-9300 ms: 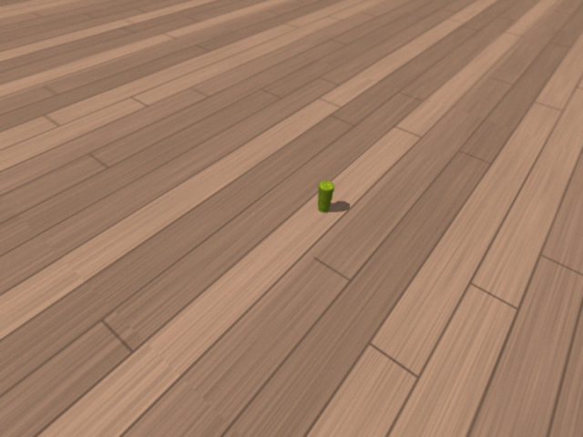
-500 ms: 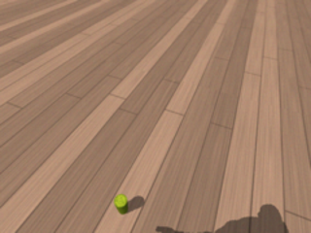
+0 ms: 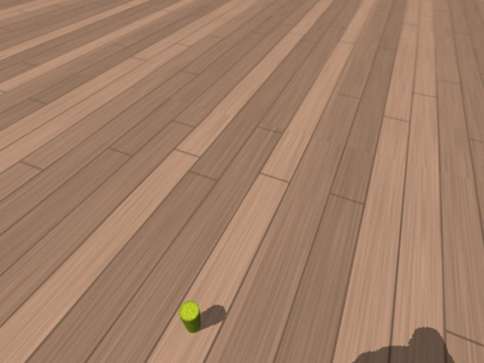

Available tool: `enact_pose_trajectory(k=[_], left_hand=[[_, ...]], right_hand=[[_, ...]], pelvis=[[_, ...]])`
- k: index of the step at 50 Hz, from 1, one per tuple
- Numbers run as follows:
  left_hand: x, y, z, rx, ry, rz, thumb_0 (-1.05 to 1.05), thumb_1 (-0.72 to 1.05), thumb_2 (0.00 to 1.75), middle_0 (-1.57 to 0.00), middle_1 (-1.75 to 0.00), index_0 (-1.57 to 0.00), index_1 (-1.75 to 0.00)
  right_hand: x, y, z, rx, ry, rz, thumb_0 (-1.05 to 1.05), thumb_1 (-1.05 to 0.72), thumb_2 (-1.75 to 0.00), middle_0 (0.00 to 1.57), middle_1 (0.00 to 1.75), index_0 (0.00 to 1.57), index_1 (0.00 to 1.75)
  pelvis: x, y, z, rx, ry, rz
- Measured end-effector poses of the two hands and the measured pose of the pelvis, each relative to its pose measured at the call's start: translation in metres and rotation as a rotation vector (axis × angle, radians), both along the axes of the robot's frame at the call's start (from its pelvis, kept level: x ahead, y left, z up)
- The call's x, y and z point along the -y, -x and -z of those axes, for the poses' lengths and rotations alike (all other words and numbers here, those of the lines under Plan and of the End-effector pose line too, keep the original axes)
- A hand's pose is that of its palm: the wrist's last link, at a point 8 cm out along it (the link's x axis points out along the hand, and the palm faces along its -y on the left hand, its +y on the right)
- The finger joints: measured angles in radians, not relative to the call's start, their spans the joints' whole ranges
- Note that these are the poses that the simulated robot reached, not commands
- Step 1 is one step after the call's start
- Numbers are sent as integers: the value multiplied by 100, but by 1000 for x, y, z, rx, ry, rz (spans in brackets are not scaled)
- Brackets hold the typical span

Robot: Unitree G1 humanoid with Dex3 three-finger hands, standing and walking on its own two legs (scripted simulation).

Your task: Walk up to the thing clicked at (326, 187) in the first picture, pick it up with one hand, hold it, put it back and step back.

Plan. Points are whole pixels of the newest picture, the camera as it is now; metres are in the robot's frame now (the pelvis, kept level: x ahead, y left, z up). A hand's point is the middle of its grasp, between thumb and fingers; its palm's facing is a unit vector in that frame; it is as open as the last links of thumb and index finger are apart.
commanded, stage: stand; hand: left
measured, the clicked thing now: (191, 318) +0.47 +0.20 -0.71
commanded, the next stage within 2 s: go down in 1.62 s
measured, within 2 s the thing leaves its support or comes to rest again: neither
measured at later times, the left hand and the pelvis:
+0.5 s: hand out of the picture +0.08 +0.25 -0.15, palm faces -0.04 -0.94 -0.34, open 7.4 cm; pelvis +0.00 +0.00 +0.00, yaw +0 degrees
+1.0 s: hand out of the picture +0.09 +0.25 -0.15, palm faces -0.04 -0.94 -0.35, open 7.4 cm; pelvis +0.01 +0.00 +0.00, yaw +0 degrees
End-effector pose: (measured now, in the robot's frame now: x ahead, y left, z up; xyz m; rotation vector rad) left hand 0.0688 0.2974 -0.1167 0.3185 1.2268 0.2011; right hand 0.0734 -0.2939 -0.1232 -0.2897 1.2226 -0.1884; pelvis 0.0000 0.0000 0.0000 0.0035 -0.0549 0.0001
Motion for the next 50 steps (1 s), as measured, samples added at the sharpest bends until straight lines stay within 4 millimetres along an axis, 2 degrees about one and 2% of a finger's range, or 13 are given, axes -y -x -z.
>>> enact_pose_trajectory(k=[9, 16, 34, 50], left_hand=[[2, 7, 1, -17, 1, 1, 1, 90, 90, -20, -30, -20, -30], [4, 5, 1, -19, 2, 8, 1, 90, 90, -20, -30, -20, -30], [5, -16, 0, 9, 5, 23, 1, 90, 90, -20, -30, -20, -30], [5, -18, -1, 10, -1, 22, 1, 90, 90, -20, -30, -20, -30]], right_hand=[[5, 14, 2, -33, 3, 7, 0, -90, -90, 20, 30, 20, 30], [8, 19, 3, -48, 6, 14, 0, -90, -90, 20, 30, 20, 30], [7, 8, 1, -33, 11, 5, 0, -90, -90, 20, 30, 20, 30], [8, -6, -1, -8, 13, -1, 0, -90, -90, 20, 30, 20, 30]], pelvis=[[3, 2, 0, -6, -1, 1], [4, 0, 0, -7, -1, 2], [4, -8, 0, -12, -1, 4], [5, -12, 0, -10, 1, 4]])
